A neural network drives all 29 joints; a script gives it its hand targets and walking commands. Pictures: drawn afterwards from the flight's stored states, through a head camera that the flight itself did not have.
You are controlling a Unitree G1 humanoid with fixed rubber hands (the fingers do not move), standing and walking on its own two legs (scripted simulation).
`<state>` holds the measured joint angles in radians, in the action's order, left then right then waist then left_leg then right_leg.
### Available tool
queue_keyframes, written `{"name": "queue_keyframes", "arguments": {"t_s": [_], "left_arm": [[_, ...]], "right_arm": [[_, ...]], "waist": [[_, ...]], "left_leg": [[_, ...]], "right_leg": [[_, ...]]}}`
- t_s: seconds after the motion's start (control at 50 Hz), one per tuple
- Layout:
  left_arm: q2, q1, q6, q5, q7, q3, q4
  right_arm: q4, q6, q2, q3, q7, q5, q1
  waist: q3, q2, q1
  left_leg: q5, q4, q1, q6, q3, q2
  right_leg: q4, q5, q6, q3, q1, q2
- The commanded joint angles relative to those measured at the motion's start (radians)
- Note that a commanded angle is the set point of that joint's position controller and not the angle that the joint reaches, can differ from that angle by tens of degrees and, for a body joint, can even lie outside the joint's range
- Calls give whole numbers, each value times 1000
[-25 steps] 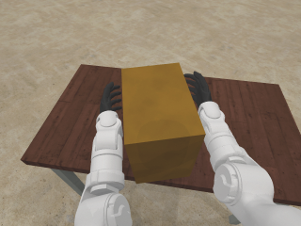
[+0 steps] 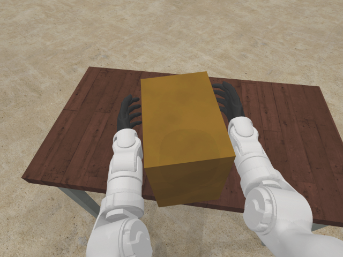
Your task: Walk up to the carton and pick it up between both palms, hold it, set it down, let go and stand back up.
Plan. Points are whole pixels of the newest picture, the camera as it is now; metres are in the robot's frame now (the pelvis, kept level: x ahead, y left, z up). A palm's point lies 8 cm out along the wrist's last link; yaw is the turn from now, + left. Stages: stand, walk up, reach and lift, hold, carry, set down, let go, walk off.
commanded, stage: set down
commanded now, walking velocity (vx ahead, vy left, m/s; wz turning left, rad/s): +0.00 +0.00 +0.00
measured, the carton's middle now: (181, 142) +0.40 +0.01 +0.01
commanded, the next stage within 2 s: none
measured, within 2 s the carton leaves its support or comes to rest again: neither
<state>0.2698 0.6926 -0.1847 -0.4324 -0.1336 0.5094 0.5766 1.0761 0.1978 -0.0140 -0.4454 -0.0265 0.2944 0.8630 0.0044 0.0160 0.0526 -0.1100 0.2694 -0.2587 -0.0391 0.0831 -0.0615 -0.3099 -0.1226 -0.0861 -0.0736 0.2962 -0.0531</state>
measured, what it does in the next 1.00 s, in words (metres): stands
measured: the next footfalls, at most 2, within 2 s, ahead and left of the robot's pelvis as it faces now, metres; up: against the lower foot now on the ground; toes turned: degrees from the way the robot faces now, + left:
none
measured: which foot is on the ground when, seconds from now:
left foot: down 0.00-1.00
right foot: down 0.00-1.00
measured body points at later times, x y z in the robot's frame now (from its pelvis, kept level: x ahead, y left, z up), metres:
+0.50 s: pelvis +0.00 +0.01 +0.00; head +0.05 +0.01 +0.45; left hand +0.40 +0.14 +0.07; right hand +0.44 -0.12 +0.08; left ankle +0.01 +0.15 -0.75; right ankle +0.02 -0.06 -0.75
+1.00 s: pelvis +0.01 +0.00 +0.00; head +0.06 +0.01 +0.45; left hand +0.41 +0.14 +0.07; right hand +0.44 -0.13 +0.07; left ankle +0.01 +0.15 -0.75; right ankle +0.02 -0.06 -0.75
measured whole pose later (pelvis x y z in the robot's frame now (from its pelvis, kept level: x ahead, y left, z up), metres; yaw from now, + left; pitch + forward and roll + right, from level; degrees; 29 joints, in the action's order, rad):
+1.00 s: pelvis +0.01 +0.00 +0.00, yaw -1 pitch +6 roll +1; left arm 0.29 0.66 -0.13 -0.49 -0.11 0.52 0.54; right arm 1.00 0.22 0.03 -0.51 -0.08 0.35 0.80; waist -0.01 0.04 0.04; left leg -0.13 0.27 -0.24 -0.03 0.12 -0.07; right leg -0.31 -0.13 -0.08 -0.06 0.29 -0.05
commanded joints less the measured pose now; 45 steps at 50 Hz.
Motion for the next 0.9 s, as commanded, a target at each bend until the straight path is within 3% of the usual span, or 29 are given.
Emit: {"name": "queue_keyframes", "arguments": {"t_s": [0.0, 0.08, 0.26, 0.52, 0.6, 0.88], "left_arm": [[382, 581, 85, 1, 50, -264, -66], [379, 554, 77, -17, 48, -244, -55], [375, 478, 82, -42, 50, -239, -49], [386, 419, 80, -44, 41, -252, -77], [374, 394, 73, -58, 48, -227, -59], [366, 331, 105, -69, 68, -217, -45]], "right_arm": [[-44, 28, 504, 181, -102, 47, 476], [-43, 24, 486, 140, -114, 66, 463], [-54, 43, 479, 149, -120, 71, 433], [-45, 45, 451, 144, -129, 64, 380], [-44, 35, 444, 130, -132, 72, 362], [-70, 51, 458, 146, -130, 89, 307]], "waist": [[565, 71, 10], [524, 62, 15], [494, 55, 24], [473, 45, 25], [421, 56, 27], [409, 43, 22]], "left_leg": [[57, -16, 37, 77, 41, 23], [52, -19, 60, 75, 44, 21], [83, -10, 45, 81, 47, 22], [156, 16, 132, 72, 44, 10], [113, 2, 116, 82, 46, 13], [107, -6, 53, 90, 50, 19]], "right_leg": [[-47, 387, 125, 30, -378, 76], [-28, 295, 117, 21, -331, 67], [-40, 362, 119, 26, -353, 70], [-15, 304, 96, 9, -242, 49], [-4, 261, 102, 19, -247, 57], [-26, 335, 108, 32, -297, 66]]}}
